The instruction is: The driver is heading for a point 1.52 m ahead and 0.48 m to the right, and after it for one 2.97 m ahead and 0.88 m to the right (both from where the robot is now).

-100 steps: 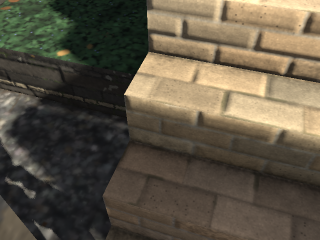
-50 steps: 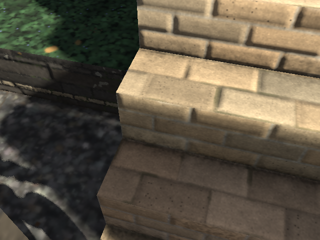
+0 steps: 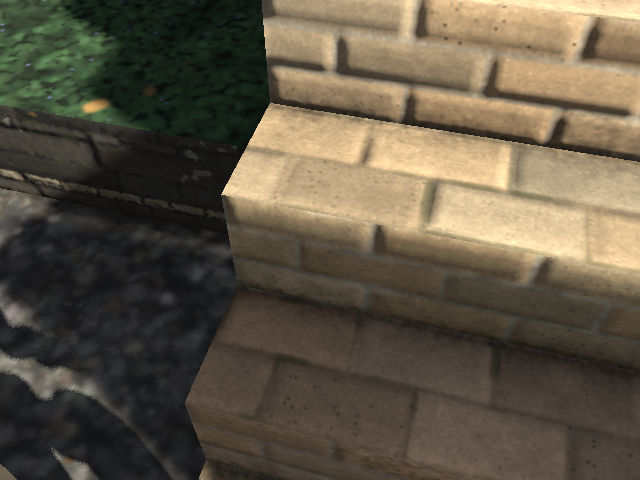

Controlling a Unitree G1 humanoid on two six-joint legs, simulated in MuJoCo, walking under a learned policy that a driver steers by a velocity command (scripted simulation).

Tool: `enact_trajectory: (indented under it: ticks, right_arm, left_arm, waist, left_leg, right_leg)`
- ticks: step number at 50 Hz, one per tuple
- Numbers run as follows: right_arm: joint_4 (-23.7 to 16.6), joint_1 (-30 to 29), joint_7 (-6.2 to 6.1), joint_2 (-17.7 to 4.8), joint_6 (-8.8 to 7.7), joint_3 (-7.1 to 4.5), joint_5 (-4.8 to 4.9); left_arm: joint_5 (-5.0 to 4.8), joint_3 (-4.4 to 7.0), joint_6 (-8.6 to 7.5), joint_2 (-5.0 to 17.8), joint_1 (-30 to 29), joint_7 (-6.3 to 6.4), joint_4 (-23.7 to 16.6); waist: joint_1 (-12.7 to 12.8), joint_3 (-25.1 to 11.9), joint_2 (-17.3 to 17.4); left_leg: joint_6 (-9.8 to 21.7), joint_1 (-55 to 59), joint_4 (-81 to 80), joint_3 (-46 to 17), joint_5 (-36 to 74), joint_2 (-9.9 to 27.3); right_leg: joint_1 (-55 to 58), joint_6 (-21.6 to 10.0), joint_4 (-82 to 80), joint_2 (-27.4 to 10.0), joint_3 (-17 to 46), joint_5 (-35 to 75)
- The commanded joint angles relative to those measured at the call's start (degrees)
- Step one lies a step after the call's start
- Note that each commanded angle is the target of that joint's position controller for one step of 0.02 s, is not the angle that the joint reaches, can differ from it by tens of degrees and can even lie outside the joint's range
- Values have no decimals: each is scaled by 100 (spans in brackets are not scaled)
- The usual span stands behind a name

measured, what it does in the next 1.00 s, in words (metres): stands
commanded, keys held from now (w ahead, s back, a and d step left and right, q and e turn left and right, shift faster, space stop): w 1.00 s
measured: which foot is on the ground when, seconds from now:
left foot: down 0.00-1.00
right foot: down 0.00-1.00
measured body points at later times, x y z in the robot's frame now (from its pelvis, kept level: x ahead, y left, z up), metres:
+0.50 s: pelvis +0.00 +0.00 +0.00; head +0.02 +0.00 +0.45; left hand +0.14 +0.23 -0.12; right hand +0.14 -0.24 -0.12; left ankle +0.01 +0.14 -0.75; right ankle -0.05 -0.09 -0.75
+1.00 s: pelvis +0.00 +0.00 +0.00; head +0.01 +0.00 +0.45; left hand +0.13 +0.23 -0.13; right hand +0.14 -0.24 -0.12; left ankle +0.01 +0.14 -0.75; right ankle -0.05 -0.09 -0.75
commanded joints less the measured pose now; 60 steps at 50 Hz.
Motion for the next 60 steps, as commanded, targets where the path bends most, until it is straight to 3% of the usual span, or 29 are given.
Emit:
enact_trajectory:
  ticks: [1,31,60]
  right_arm:
    - [-347,-187,-43,-563,-52,-120,10]
    - [-297,-144,0,-647,-63,-116,-34]
    - [-234,-124,-32,-636,-50,-126,-12]
  left_arm:
    - [-2,117,-69,550,-232,22,-327]
    - [-9,88,-52,582,-291,9,-66]
    - [-5,66,-39,613,-397,39,-75]
  waist:
    - [-58,-450,-123]
    - [-8,-418,15]
    - [-49,-384,-68]
  left_leg:
    - [266,301,-35,-469,904,589]
    - [247,417,-230,-500,1022,657]
    - [262,384,-209,-487,877,646]
  right_leg:
    - [-7,22,-3,-1005,644,2138]
    - [-42,42,-155,-953,580,1363]
    - [-38,12,-96,-1000,664,1658]
Velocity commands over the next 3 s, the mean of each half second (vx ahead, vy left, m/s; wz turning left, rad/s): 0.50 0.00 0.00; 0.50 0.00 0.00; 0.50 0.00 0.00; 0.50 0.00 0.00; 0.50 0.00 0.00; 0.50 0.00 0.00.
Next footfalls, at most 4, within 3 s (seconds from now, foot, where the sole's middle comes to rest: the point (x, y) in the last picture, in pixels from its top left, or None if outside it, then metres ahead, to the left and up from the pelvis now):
none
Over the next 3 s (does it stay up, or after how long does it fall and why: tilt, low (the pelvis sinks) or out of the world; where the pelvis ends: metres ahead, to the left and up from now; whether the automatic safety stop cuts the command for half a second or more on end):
stays up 0.00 0.00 0.00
